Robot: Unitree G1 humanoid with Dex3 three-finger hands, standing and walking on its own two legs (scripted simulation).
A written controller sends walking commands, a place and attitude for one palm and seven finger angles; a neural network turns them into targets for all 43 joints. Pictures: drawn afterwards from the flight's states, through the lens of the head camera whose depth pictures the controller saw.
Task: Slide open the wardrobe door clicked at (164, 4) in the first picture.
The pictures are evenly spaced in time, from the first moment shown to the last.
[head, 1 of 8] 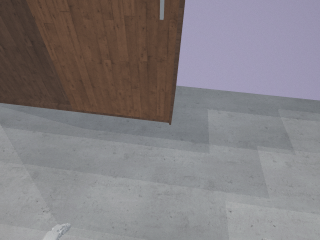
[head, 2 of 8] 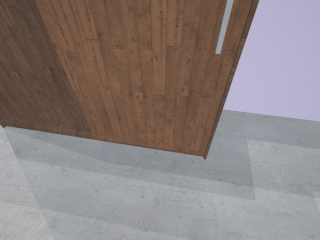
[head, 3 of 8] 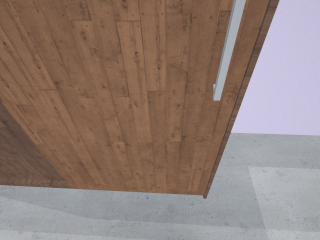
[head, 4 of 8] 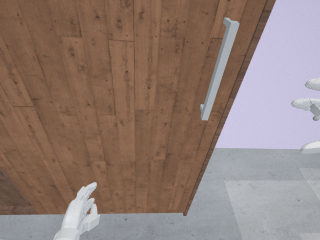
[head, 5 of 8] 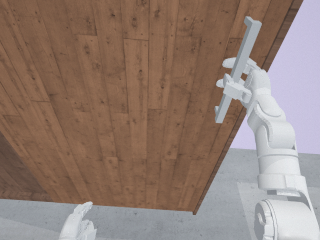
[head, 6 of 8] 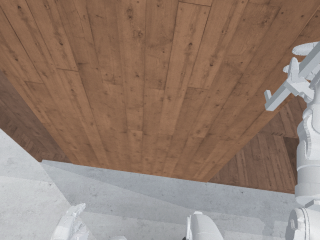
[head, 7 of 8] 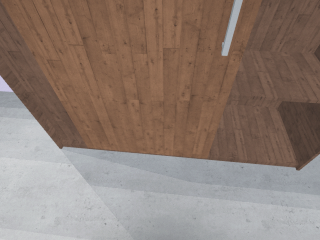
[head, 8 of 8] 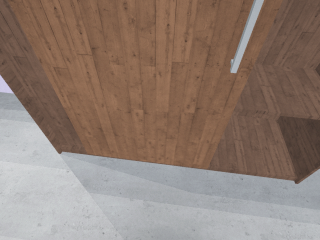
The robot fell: no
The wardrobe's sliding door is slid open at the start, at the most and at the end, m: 0.00 0.60 0.60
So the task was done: yes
